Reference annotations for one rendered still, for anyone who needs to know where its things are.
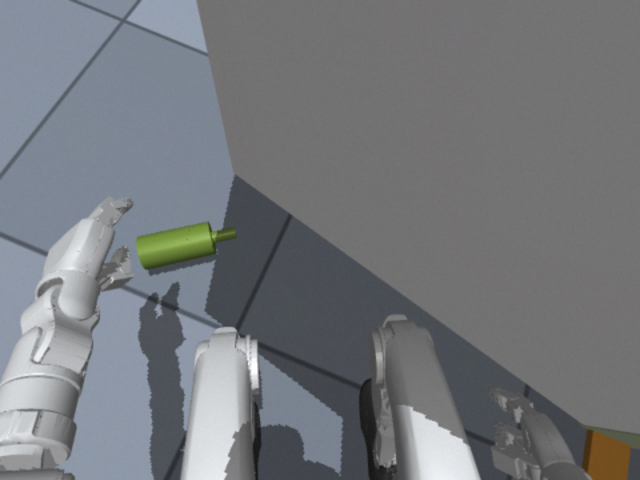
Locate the bottle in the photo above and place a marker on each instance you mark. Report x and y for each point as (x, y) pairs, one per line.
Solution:
(180, 244)

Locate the left robot hand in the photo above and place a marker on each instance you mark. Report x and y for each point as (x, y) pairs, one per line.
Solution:
(85, 246)

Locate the left robot arm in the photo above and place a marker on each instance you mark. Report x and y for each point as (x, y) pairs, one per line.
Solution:
(44, 377)

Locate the right robot foot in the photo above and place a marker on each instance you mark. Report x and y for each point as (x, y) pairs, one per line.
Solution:
(369, 429)

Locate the right robot hand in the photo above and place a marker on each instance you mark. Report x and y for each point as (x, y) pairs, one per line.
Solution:
(525, 453)

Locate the right robot arm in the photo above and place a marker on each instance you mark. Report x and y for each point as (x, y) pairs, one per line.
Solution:
(564, 471)

